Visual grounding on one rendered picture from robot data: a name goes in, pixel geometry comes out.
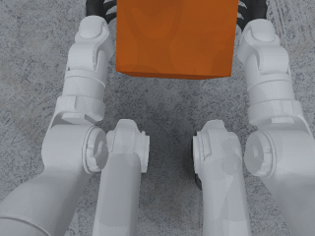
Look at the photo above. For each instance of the left robot thigh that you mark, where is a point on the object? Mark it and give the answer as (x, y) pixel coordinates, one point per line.
(117, 204)

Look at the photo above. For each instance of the robot right hand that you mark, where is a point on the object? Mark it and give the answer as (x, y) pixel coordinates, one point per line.
(254, 10)

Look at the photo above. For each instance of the robot left hand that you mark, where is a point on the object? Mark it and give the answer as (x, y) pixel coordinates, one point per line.
(99, 8)

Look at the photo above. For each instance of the right robot shin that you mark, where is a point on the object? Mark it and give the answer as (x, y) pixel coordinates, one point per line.
(234, 141)

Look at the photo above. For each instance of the robot right upper arm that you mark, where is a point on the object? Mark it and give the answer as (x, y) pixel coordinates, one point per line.
(285, 162)

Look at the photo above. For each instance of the right robot forearm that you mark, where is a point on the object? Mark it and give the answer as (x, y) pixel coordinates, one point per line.
(268, 80)

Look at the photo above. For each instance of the carton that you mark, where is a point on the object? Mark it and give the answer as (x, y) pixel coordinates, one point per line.
(175, 39)

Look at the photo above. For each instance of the robot left upper arm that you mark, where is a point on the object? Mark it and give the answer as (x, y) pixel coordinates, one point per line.
(46, 204)

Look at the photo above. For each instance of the left robot forearm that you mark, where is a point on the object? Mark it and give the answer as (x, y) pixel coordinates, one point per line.
(81, 102)

